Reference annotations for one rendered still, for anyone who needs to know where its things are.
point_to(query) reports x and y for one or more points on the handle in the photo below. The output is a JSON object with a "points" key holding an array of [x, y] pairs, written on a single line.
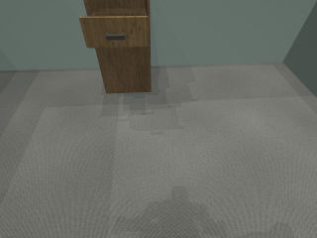
{"points": [[115, 37]]}

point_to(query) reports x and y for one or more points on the cabinet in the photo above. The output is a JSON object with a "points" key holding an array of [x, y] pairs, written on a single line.
{"points": [[125, 69]]}

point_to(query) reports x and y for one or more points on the drawer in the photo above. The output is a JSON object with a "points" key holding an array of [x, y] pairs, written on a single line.
{"points": [[96, 27]]}

